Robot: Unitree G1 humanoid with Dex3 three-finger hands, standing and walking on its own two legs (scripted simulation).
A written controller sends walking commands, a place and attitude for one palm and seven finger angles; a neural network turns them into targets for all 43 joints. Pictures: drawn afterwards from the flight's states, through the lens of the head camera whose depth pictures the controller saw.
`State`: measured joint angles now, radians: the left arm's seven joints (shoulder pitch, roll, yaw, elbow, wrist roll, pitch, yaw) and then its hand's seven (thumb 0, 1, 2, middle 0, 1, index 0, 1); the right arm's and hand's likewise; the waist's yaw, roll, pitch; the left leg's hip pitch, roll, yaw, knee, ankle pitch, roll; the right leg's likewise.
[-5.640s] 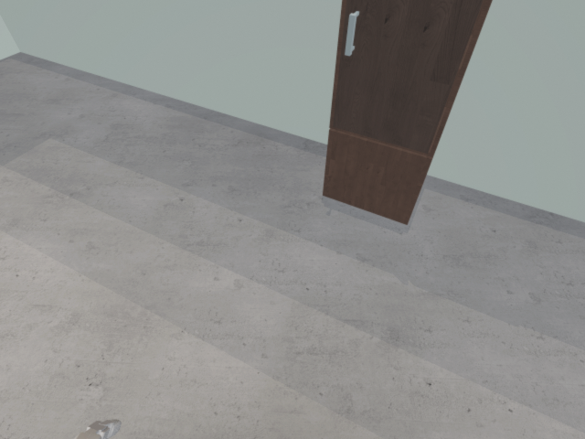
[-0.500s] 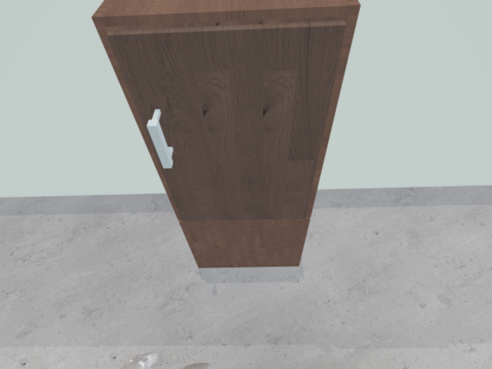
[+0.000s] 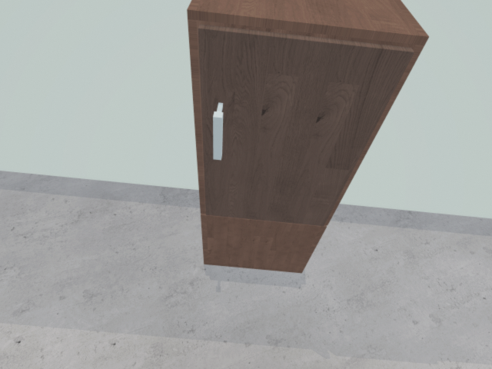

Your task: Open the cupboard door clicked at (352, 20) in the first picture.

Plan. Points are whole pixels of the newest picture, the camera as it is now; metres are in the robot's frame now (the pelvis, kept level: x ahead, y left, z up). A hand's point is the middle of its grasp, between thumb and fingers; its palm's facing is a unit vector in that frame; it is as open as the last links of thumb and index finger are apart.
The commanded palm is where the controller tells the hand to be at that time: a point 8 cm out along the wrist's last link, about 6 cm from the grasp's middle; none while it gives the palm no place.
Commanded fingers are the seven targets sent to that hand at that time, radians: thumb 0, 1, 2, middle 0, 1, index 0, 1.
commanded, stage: come to a stop and stand still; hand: left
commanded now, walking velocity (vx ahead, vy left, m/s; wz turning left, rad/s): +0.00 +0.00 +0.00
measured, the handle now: (218, 131) +0.58 +0.12 +0.03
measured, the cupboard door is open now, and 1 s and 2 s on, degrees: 0 0 0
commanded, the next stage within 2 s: look again from close up in 0.70 s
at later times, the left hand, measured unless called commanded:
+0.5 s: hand out of the picture -0.04 +0.14 -0.18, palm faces +0.00 -0.98 -0.18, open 7.3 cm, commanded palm none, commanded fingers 0.00 0.90 0.90 -0.20 -0.30 -0.20 -0.30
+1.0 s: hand out of the picture -0.05 +0.14 -0.18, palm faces +0.02 -0.98 -0.18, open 7.4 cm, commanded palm none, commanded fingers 0.00 0.90 0.90 -0.20 -0.30 -0.20 -0.30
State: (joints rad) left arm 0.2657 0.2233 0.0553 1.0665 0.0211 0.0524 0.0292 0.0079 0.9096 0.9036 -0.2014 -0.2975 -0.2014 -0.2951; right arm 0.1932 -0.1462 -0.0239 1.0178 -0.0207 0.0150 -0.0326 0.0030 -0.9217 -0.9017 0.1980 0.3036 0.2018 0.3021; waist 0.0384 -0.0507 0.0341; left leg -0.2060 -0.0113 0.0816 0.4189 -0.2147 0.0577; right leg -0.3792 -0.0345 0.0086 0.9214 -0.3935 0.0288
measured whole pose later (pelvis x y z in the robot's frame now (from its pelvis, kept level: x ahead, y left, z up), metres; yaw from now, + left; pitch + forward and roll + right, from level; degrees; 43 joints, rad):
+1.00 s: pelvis -0.04 -0.02 -0.01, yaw +0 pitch -1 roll -1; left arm 0.35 0.10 -0.02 1.10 0.02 -0.03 0.05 0.01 0.91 0.90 -0.20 -0.30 -0.20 -0.30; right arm 0.32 -0.14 -0.01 1.08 -0.03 -0.01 -0.02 0.02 -0.92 -0.90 0.19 0.30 0.20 0.30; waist -0.02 0.04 0.01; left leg -0.31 0.02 0.06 0.56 -0.23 0.03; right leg -0.17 0.02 -0.06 0.52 -0.33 -0.03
